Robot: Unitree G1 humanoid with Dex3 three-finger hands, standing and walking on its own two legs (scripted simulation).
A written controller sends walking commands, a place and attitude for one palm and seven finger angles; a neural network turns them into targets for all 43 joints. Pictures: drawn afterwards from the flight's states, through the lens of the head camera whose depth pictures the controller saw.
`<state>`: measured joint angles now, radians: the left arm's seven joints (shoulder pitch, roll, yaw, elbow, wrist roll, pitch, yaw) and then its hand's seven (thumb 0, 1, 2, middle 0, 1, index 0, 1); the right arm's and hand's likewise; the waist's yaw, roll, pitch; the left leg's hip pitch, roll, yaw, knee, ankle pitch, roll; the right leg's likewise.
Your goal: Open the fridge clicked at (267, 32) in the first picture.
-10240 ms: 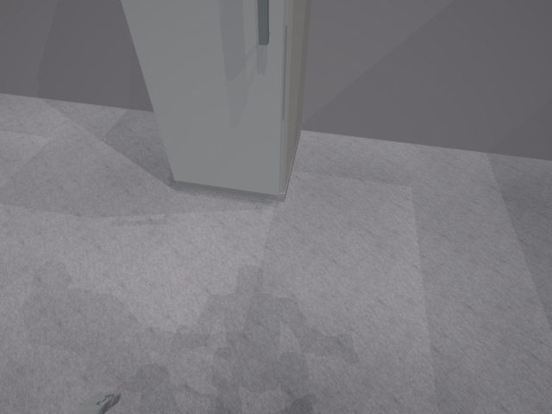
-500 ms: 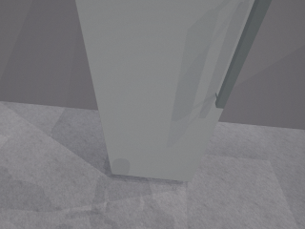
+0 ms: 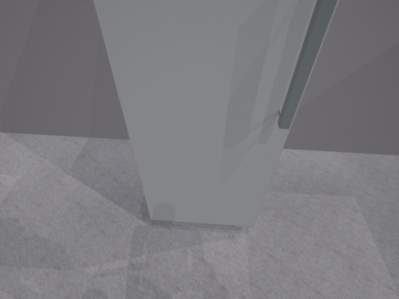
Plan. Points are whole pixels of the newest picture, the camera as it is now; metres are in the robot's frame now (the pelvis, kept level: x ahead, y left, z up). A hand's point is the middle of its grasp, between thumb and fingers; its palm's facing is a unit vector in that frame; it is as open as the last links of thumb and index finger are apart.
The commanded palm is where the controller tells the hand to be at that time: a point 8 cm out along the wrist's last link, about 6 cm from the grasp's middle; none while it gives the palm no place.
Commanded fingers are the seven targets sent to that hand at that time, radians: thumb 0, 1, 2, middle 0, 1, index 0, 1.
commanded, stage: look again from close up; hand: right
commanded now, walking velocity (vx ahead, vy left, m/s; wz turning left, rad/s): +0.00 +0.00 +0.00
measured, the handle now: (304, 52) +0.59 -0.19 +0.24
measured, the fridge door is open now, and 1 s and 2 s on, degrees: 0 0 0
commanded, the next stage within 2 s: none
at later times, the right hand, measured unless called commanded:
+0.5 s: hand out of the picture -0.03 -0.17 -0.18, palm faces +0.06 +0.98 -0.16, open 7.4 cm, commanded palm none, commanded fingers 0.00 -0.90 -0.90 0.20 0.30 0.20 0.30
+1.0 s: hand out of the picture -0.01 -0.17 -0.18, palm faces +0.04 +0.99 -0.16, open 7.4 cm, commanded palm none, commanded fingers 0.00 -0.90 -0.90 0.20 0.30 0.20 0.30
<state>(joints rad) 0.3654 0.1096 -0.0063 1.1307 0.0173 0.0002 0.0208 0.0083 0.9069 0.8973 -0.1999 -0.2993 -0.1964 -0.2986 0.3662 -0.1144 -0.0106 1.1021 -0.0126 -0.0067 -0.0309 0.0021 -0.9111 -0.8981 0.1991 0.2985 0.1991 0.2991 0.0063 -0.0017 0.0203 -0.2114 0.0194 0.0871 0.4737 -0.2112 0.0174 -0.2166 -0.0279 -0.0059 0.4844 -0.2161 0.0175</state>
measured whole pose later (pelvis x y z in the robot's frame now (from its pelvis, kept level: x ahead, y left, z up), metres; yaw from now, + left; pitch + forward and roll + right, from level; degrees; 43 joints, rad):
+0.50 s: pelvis +0.00 -0.02 +0.00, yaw +0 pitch -2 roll +0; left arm 0.34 0.11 0.00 1.09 0.02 -0.01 0.02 0.01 0.91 0.90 -0.20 -0.30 -0.20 -0.30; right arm 0.37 -0.11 -0.02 1.08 -0.02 -0.01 -0.03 0.00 -0.91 -0.90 0.20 0.30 0.20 0.30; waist 0.00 0.00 0.01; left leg -0.24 0.05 0.07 0.49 -0.21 -0.01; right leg -0.25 0.00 -0.02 0.49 -0.22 -0.01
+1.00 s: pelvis +0.01 -0.02 +0.00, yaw +1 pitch -2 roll +0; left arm 0.32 0.11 0.00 1.11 0.02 -0.01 0.02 0.01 0.91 0.90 -0.20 -0.30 -0.20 -0.30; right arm 0.34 -0.12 -0.01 1.08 -0.02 -0.01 -0.03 0.00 -0.91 -0.90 0.20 0.30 0.20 0.30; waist 0.00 0.00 0.03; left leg -0.23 0.04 0.06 0.47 -0.21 -0.01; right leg -0.22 -0.01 -0.03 0.48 -0.22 -0.01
